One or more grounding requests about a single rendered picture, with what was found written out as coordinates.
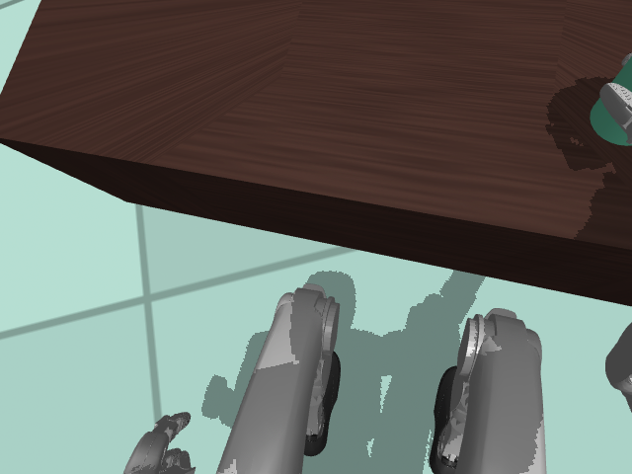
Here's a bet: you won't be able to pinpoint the can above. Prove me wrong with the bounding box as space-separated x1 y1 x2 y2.
590 56 632 146

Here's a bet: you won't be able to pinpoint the left robot foot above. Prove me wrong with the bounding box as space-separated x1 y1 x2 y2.
304 352 341 456

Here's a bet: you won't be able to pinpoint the left robot hand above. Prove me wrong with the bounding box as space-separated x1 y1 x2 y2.
123 412 196 474

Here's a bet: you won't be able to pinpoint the right robot arm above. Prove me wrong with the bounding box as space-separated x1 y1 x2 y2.
605 322 632 412

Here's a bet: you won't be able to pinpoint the right robot foot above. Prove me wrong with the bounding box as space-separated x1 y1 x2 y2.
430 366 457 474

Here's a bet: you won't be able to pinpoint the right robot hand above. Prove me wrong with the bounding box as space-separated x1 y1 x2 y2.
599 52 632 144

